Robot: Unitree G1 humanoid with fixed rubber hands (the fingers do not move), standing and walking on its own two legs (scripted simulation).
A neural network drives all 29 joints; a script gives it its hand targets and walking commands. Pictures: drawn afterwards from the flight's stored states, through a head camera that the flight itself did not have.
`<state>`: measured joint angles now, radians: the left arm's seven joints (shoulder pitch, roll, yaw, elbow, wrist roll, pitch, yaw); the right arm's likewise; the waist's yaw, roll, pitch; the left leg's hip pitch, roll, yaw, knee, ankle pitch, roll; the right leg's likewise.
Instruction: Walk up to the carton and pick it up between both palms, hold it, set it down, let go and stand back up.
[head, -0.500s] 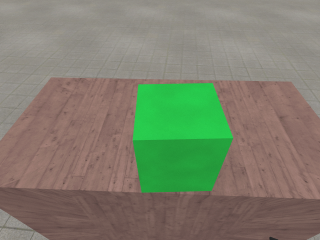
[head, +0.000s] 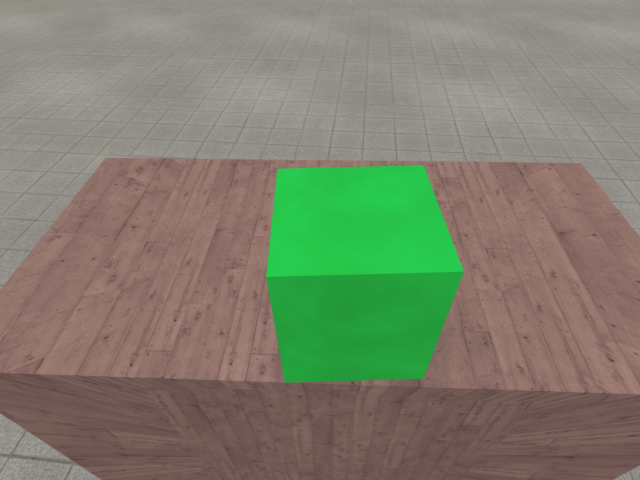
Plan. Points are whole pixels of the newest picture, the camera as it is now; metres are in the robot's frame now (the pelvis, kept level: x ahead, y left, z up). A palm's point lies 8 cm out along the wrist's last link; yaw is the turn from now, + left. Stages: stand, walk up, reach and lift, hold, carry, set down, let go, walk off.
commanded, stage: stand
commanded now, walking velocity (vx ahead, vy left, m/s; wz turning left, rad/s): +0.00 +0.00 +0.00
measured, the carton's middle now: (352, 276) +0.40 +0.00 +0.04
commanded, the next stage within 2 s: none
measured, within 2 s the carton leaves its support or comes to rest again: neither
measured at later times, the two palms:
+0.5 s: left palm out of the picture +0.05 +0.29 -0.11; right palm out of the picture +0.10 -0.28 -0.10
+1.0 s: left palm out of the picture +0.04 +0.29 -0.11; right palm out of the picture +0.09 -0.28 -0.11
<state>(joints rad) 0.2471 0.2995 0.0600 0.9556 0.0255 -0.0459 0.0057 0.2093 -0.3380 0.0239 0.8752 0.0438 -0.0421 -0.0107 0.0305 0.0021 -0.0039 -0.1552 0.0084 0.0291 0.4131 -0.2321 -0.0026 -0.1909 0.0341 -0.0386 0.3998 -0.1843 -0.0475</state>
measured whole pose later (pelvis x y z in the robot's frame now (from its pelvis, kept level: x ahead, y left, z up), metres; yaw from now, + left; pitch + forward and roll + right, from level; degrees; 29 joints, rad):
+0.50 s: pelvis +0.00 +0.00 +0.00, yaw +0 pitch -2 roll +0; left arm 0.24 0.30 0.06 0.97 0.03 -0.05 0.00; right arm 0.20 -0.34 0.02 0.90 0.04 -0.04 -0.01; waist 0.03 0.01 0.00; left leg -0.16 0.01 0.03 0.41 -0.23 0.00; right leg -0.19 0.03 -0.04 0.39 -0.18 -0.05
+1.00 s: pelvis -0.01 +0.00 +0.00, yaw +0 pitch -2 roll +0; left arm 0.24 0.30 0.06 0.99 0.03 -0.04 0.00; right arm 0.20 -0.34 0.02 0.92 0.04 -0.04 -0.01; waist 0.03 0.01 0.00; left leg -0.16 0.01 0.03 0.41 -0.22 0.00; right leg -0.19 0.03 -0.04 0.39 -0.17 -0.05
